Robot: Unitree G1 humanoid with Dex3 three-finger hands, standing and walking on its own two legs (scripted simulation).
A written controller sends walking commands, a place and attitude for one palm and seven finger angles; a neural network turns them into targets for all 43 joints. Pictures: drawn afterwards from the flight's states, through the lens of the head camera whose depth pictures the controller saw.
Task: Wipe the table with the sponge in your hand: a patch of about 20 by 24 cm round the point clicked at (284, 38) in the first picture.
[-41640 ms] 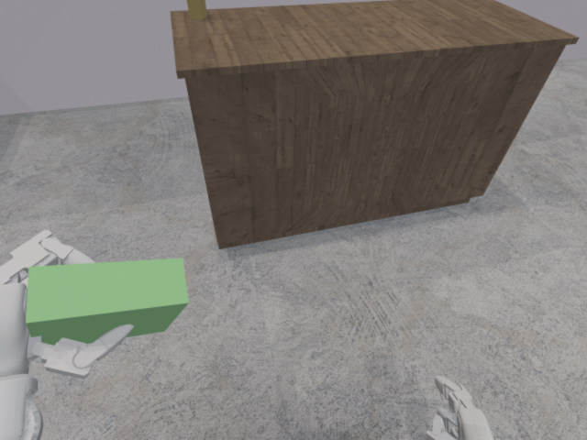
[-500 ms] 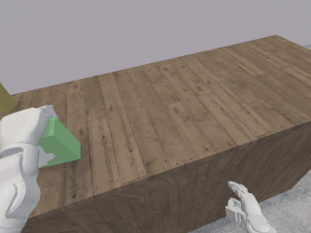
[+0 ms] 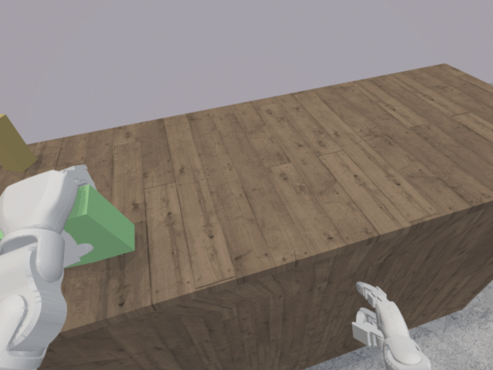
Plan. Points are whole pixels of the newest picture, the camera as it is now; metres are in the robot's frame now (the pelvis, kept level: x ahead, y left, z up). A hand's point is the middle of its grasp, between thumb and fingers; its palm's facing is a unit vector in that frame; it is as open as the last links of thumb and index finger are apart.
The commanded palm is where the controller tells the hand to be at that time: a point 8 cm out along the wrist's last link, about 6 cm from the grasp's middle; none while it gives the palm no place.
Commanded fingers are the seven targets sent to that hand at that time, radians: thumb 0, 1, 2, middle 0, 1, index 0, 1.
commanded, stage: lift the sponge slowly off the table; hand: left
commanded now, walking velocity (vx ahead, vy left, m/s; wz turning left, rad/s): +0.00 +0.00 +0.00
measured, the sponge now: (84, 237) +0.25 +0.30 +0.11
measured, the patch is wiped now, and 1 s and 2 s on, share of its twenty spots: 0.95 0.95 0.95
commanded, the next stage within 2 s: bring the sponge back beside the body in 1.74 s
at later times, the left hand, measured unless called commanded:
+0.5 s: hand (67, 218) +0.24 +0.30 +0.17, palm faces +0.14 -0.10 -0.99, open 9.2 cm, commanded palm +0.19 +0.30 +0.25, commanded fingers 0.00 0.10 1.30 -1.20 -1.60 -1.20 -1.60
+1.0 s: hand (51, 207) +0.23 +0.30 +0.21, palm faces +0.14 -0.04 -0.99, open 9.2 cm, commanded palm +0.19 +0.30 +0.28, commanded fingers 0.00 0.10 1.30 -1.20 -1.60 -1.20 -1.60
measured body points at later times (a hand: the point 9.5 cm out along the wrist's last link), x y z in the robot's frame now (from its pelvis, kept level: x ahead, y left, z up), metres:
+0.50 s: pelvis -0.01 -0.01 +0.00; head -0.03 -0.05 +0.45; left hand +0.22 +0.30 +0.23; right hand +0.25 -0.20 -0.07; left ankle -0.04 +0.08 -0.74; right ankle +0.01 -0.10 -0.74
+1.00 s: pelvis -0.04 -0.02 +0.00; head -0.06 -0.07 +0.45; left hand +0.22 +0.29 +0.26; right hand +0.23 -0.21 -0.06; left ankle -0.04 +0.08 -0.74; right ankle +0.01 -0.10 -0.74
